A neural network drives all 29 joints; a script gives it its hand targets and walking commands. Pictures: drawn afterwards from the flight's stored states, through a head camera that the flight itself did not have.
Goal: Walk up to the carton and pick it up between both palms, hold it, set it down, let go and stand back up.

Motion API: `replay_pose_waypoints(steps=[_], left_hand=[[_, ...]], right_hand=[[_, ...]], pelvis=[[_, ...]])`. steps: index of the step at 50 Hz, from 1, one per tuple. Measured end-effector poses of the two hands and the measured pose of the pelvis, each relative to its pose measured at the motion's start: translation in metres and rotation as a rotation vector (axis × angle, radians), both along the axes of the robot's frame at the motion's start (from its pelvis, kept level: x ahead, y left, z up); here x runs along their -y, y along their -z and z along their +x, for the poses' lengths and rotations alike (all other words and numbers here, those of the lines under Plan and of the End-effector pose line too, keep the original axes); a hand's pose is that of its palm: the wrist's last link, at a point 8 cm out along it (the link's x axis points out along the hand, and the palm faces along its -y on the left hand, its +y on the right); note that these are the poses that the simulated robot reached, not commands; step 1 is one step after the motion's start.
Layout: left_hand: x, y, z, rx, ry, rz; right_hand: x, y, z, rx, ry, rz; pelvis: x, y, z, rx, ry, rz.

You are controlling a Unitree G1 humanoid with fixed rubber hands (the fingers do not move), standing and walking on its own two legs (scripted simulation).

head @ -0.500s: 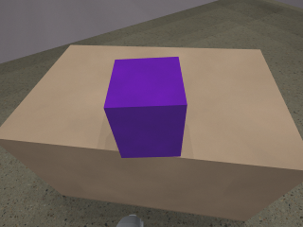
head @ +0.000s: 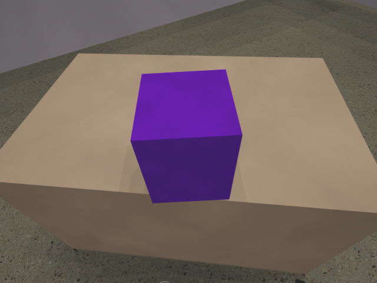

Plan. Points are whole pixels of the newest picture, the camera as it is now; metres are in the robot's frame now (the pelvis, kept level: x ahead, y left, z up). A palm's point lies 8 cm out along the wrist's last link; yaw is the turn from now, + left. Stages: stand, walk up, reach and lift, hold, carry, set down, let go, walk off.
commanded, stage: walk up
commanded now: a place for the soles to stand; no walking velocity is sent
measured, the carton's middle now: (187, 139) +0.44 +0.04 +0.04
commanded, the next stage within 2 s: reach and lift in 1.90 s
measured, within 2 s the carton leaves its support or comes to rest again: neither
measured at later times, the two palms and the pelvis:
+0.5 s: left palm out of the picture +0.06 +0.23 -0.13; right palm out of the picture +0.06 -0.26 -0.13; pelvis +0.02 -0.01 +0.00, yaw +1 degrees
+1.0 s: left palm out of the picture +0.08 +0.24 -0.13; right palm out of the picture +0.09 -0.26 -0.12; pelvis +0.03 -0.01 +0.00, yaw +1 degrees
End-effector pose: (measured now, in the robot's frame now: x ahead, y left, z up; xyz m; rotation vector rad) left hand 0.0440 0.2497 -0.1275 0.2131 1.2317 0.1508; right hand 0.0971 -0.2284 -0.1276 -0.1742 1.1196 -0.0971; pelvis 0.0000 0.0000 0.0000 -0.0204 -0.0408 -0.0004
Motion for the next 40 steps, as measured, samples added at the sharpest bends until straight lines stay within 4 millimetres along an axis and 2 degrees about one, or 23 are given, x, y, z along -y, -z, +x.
replay_pose_waypoints(steps=[5, 9, 14, 18, 23, 34, 40], left_hand=[[0.007, -0.002, -0.006, -0.012, 0.006, 0.000], [0.015, 0.001, -0.004, -0.016, 0.002, -0.019], [0.022, 0.006, 0.007, -0.014, 0.007, -0.049], [0.024, 0.007, 0.015, -0.009, 0.017, -0.059], [0.021, 0.006, 0.017, -0.025, 0.021, -0.045], [0.010, -0.001, 0.026, -0.015, 0.006, 0.003], [0.011, -0.001, 0.033, 0.007, 0.004, -0.005]], right_hand=[[0.025, 0.001, -0.021, -0.039, 0.008, -0.034], [0.037, 0.001, -0.038, -0.083, 0.023, -0.060], [0.040, 0.000, -0.054, -0.136, 0.036, -0.080], [0.036, -0.001, -0.057, -0.172, 0.031, -0.078], [0.031, 0.000, -0.047, -0.175, 0.018, -0.065], [0.028, 0.002, -0.002, -0.077, -0.014, -0.049], [0.030, 0.000, 0.008, -0.060, -0.027, -0.061]], pelvis=[[0.007, -0.001, -0.001, 0.002, -0.003, 0.001], [0.010, -0.002, 0.004, 0.006, -0.005, 0.003], [0.009, -0.002, 0.010, 0.000, -0.004, 0.001], [0.009, -0.003, 0.015, -0.012, -0.009, 0.002], [0.010, -0.004, 0.019, -0.019, -0.014, 0.002], [0.011, -0.002, 0.029, -0.009, -0.012, 0.008], [0.011, -0.002, 0.028, -0.006, -0.017, 0.006]])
